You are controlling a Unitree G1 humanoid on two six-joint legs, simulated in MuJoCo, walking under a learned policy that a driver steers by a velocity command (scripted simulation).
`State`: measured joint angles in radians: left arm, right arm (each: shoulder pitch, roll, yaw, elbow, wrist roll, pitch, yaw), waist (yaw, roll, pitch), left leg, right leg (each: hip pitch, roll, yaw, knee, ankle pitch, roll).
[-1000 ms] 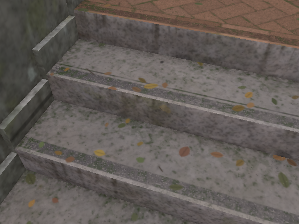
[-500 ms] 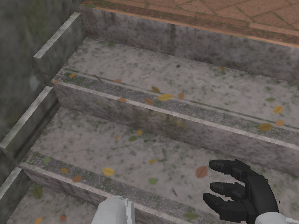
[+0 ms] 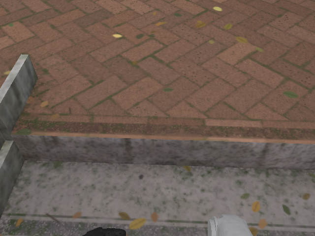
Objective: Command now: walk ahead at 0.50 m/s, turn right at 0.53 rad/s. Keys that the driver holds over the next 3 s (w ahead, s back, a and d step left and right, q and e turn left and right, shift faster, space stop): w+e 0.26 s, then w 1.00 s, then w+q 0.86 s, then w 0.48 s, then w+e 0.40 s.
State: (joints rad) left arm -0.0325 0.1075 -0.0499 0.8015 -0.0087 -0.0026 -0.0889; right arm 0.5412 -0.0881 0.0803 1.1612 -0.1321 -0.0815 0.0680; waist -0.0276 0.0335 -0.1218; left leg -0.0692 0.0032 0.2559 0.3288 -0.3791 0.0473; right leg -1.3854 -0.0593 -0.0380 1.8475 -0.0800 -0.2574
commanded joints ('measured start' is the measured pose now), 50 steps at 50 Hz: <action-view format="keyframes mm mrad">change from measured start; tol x64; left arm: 1 -209 43 18 -143 10 29 -11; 8 702 268 129 173 67 -7 51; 50 -375 34 -22 -178 75 4 9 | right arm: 1 -35 -223 -25 -66 72 -33 24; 22 -798 -126 2 -525 94 35 -21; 28 130 -454 -138 -256 70 39 -4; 50 239 -31 0 32 32 -34 20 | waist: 1 92 121 39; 50 -84 83 162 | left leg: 1 -287 251 -38 -165 1493 135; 5 -125 315 -57 319 2027 50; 7 -745 9 -190 1087 218 -74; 17 -1153 21 -310 1889 -47 118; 27 -36 100 -623 568 459 259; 29 -8 234 -1325 54 -574 238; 50 -294 232 -428 -254 355 178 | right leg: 1 524 61 -194 -327 -118 39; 7 1644 -50 605 -1132 192 -190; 23 486 -103 244 -1793 -43 27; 26 1064 -69 140 -1319 890 89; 30 217 196 336 -105 31 112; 50 93 -82 -133 -179 103 64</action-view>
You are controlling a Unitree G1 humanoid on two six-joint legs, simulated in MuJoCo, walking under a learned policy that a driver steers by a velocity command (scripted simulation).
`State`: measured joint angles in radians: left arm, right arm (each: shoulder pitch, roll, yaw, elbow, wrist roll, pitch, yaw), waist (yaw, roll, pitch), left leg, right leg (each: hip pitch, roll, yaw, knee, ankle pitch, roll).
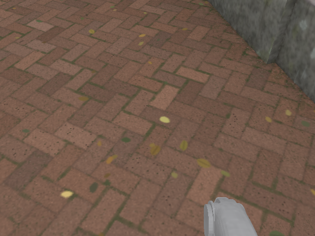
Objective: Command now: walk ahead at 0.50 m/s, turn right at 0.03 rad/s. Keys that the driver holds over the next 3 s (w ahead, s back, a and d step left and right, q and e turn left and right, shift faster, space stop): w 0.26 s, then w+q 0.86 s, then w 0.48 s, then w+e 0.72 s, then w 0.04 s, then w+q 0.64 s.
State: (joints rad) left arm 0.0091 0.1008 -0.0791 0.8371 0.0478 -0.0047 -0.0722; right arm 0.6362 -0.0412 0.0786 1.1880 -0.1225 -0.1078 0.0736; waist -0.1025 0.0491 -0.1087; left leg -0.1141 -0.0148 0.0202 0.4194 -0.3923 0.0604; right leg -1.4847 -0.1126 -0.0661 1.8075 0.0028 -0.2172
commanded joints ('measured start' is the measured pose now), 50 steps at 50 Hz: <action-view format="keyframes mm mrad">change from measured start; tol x32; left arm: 1 -412 21 11 -211 26 18 -18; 6 -289 59 43 -189 -8 -9 -30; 10 469 220 115 68 33 -17 15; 19 41 28 94 77 9 -120 44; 38 516 133 128 179 32 -112 78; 50 58 161 158 -74 -46 -140 118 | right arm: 1 102 -79 6 -17 49 -14 22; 32 -757 -158 -136 -391 72 58 -4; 40 -68 -316 -193 -199 80 14 -73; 50 -386 -307 -174 -363 125 27 -93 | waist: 1 20 71 133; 9 244 -130 -387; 13 161 -67 5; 34 103 -124 151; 40 -74 108 -274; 50 120 -41 103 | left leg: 1 -238 243 -140 -343 497 163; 7 273 308 -41 -20 1949 52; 8 -35 243 -87 190 1702 2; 10 -506 -100 -234 883 202 -13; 14 -816 -48 -311 1509 306 85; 34 -604 30 30 193 287 28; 38 125 -18 -30 277 596 186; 40 632 254 -616 -37 469 340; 50 -236 126 -354 -213 444 212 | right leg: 1 314 -3 -107 -231 -58 36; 7 801 159 -153 -736 -312 55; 10 1617 -159 771 -1253 -199 -208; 12 1194 -140 728 -1325 -490 -93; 20 1000 -36 24 -1508 -8 64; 37 1641 -151 -192 -1340 787 107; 40 904 138 -38 -680 -526 257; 50 852 21 105 -863 -152 252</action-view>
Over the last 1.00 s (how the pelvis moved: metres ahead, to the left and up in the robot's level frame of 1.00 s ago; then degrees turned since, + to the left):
0.57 0.05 0.31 -15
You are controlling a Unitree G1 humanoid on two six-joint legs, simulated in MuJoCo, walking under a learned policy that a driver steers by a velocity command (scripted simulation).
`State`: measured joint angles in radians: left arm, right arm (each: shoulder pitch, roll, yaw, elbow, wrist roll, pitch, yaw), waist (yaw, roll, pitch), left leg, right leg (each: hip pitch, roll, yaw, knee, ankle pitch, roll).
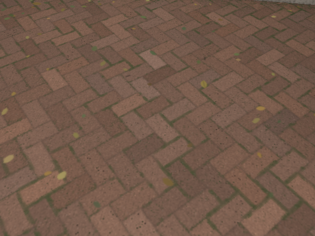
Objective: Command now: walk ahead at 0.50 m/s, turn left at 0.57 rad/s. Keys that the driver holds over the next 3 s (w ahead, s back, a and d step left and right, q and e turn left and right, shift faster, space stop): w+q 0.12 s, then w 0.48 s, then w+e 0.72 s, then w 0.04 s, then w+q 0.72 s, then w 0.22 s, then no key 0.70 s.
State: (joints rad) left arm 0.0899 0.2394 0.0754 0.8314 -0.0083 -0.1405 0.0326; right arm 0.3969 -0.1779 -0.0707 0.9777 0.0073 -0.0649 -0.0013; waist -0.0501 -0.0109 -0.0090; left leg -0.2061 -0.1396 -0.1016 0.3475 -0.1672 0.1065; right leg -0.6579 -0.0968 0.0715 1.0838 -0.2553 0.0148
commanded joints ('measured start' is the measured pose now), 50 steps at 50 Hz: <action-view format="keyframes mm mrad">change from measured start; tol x32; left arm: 1 -76 11 -4 -81 14 -1 11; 9 -223 99 4 -151 -6 -6 -20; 14 287 228 56 -25 5 -2 -23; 50 65 58 6 -101 -11 100 -45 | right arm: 1 -120 -175 -27 -156 -5 -13 -22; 50 -162 -183 -35 -230 -22 -47 -14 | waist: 1 46 31 9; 12 125 100 -177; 14 122 -358 -363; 32 134 -71 9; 37 -52 299 -323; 50 50 75 23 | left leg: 1 -182 221 -210 -136 198 149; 11 83 208 -300 182 311 71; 14 -532 25 -68 933 -394 -69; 16 -654 131 -59 1045 -242 -71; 33 -250 162 102 145 53 -78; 37 592 579 -436 50 31 168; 50 91 393 149 -193 264 59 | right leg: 1 68 24 -37 -244 196 20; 11 338 112 -36 -659 216 -52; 14 1049 -337 723 -736 -10 -383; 20 452 -114 263 -883 109 -244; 33 512 -126 144 -797 205 -205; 39 -230 44 40 186 -217 -48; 50 -112 -21 25 -148 260 -16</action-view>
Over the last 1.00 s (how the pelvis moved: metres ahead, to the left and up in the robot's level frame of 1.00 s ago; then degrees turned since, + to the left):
0.57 0.09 0.16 21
